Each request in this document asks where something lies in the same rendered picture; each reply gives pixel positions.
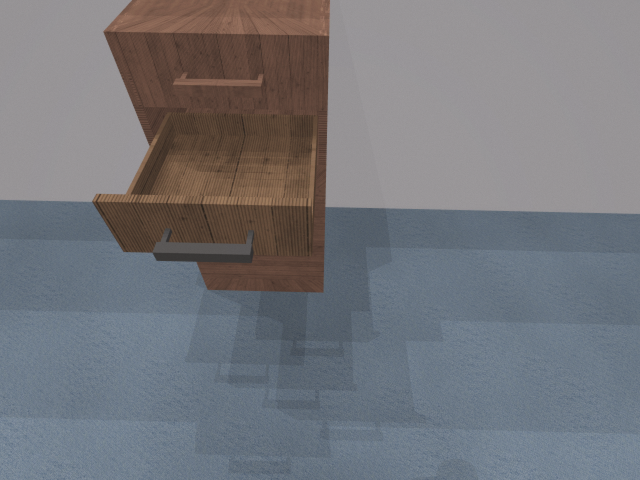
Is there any cabinet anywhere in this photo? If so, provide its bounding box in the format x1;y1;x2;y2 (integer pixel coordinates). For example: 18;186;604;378
103;0;330;293

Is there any drawer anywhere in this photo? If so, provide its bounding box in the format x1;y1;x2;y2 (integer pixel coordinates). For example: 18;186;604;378
92;112;318;256

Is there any handle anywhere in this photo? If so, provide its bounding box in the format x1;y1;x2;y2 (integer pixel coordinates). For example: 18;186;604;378
152;228;254;263
173;78;264;98

